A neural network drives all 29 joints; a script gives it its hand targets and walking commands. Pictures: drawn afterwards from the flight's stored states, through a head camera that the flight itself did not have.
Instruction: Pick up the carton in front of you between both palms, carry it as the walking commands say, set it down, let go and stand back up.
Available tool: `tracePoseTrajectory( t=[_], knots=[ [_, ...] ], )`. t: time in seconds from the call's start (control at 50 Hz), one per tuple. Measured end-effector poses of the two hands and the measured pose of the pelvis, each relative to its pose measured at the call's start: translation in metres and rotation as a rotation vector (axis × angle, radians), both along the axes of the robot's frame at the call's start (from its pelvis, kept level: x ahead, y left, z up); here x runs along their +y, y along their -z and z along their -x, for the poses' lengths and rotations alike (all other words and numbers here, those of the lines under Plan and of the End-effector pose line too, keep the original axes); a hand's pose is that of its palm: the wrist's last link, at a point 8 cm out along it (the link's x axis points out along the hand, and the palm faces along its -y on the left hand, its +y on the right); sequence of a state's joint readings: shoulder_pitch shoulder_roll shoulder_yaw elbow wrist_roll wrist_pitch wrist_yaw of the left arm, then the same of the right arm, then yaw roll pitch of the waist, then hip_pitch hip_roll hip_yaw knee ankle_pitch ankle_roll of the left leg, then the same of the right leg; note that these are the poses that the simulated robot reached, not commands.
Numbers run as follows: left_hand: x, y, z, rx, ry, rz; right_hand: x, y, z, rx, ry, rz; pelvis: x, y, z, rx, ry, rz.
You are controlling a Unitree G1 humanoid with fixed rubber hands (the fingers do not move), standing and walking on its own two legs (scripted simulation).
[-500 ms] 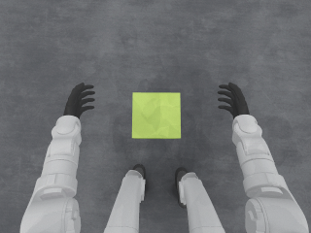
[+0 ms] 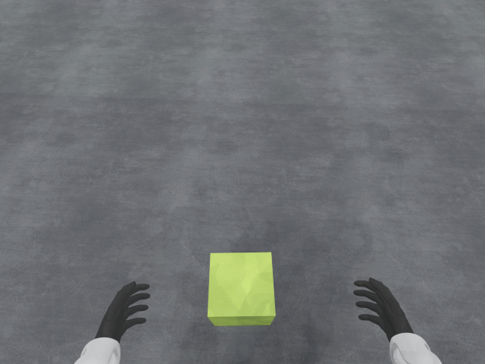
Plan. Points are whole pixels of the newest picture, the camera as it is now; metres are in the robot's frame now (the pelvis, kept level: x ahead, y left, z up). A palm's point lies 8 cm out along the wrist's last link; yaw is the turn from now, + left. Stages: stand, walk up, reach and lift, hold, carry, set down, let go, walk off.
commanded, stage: let go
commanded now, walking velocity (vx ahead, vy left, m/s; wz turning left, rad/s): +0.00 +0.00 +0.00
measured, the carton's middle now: (241, 290) +0.35 +0.03 -0.65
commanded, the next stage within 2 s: stand in 0.46 s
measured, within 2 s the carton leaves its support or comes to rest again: neither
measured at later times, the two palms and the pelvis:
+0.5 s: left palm (102, 354) +0.14 +0.24 -0.07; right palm (408, 349) +0.15 -0.24 -0.07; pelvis -0.02 +0.00 +0.00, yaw +0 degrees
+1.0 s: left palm out of the picture +0.11 +0.30 -0.10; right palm out of the picture +0.12 -0.28 -0.08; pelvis +0.00 +0.01 +0.00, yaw +0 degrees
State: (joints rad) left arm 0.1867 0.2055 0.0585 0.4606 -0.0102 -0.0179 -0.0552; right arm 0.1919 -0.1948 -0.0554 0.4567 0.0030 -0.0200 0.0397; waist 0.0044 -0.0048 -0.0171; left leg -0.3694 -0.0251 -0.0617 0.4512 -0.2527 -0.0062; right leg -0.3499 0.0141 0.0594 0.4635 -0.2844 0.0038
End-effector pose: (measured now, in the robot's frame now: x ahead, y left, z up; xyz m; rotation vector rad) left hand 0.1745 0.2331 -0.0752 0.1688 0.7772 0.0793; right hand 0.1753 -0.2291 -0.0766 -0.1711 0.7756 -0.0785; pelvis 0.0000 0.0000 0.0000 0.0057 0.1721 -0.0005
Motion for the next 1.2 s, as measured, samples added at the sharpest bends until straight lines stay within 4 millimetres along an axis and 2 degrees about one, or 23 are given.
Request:
tracePoseTrajectory(
  t=[0.14,0.28,0.44,0.48,0.56,0.64,0.72,0.98,1.2],
  knots=[
    [-0.006,-0.010,0.015,0.004,0.017,0.000,-0.011,-0.011,0.020,0.012,-0.002,0.007,-0.005,-0.003,0.001,-0.129,0.001,-0.001],
    [-0.007,-0.014,0.015,-0.006,0.021,-0.003,-0.011,-0.017,0.020,0.002,-0.009,0.005,-0.007,-0.002,0.009,-0.210,0.000,0.000],
    [-0.004,-0.012,0.025,0.019,0.014,-0.003,-0.002,-0.016,0.025,0.018,-0.013,-0.001,-0.003,-0.002,0.015,-0.254,0.001,0.003],
    [0.001,-0.011,0.028,0.026,0.003,-0.026,-0.004,-0.013,0.028,0.018,-0.005,0.020,-0.002,-0.001,0.015,-0.244,-0.001,0.003],
    [0.024,0.000,0.038,0.051,-0.024,-0.105,-0.022,-0.002,0.038,0.072,0.013,0.110,0.000,0.002,0.015,-0.206,0.000,0.006],
    [0.045,0.009,0.052,0.101,-0.041,-0.150,-0.040,0.001,0.047,0.105,0.041,0.166,0.002,0.003,0.013,-0.188,0.001,0.009],
    [0.056,0.014,0.059,0.135,-0.048,-0.171,-0.050,0.002,0.050,0.129,0.055,0.194,0.004,0.002,0.009,-0.180,0.002,0.011],
    [0.062,0.022,0.062,0.193,-0.036,-0.183,-0.050,0.007,0.052,0.184,0.058,0.203,0.008,-0.001,0.002,-0.187,0.005,0.010],
    [0.070,0.023,0.074,0.244,-0.048,-0.198,-0.055,0.014,0.070,0.242,0.070,0.204,0.008,-0.003,0.006,-0.196,0.001,0.006]
  ],
)
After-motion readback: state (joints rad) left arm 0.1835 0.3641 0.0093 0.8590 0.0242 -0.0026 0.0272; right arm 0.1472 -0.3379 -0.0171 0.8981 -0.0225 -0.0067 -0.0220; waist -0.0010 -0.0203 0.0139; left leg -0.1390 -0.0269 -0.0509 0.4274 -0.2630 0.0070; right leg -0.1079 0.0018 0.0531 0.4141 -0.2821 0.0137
